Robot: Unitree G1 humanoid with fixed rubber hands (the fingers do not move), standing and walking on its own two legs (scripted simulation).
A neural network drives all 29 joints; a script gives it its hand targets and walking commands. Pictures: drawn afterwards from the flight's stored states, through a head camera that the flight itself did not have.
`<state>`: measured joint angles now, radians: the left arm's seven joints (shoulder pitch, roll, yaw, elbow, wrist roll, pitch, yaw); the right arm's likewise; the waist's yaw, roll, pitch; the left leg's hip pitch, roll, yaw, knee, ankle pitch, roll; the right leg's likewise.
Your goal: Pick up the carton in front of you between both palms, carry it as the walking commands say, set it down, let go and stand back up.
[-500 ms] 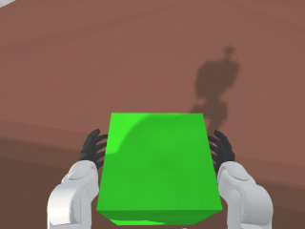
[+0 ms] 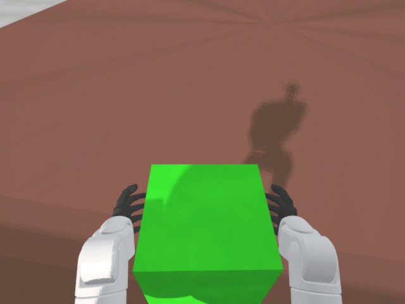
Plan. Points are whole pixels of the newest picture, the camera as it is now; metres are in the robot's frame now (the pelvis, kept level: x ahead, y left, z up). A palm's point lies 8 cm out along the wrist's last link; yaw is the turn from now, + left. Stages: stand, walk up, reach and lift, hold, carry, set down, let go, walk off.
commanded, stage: carry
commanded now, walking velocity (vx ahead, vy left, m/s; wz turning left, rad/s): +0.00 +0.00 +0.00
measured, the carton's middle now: (204, 241) +0.25 +0.00 +0.00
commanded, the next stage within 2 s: hold in 1.48 s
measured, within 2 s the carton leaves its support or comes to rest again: neither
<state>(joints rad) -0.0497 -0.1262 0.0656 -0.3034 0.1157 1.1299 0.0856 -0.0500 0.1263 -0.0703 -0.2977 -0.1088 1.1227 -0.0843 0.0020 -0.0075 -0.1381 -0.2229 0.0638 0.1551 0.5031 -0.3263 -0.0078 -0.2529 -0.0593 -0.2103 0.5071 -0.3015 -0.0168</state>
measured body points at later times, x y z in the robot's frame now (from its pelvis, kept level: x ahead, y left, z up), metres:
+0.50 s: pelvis +0.00 +0.01 +0.00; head -0.01 +0.01 +0.45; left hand +0.30 +0.16 +0.02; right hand +0.30 -0.14 +0.02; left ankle -0.04 +0.11 -0.74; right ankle -0.02 -0.10 -0.74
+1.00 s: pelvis -0.02 +0.01 +0.00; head -0.03 +0.01 +0.45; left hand +0.28 +0.16 +0.03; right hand +0.28 -0.14 +0.03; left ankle -0.04 +0.11 -0.74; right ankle -0.02 -0.10 -0.74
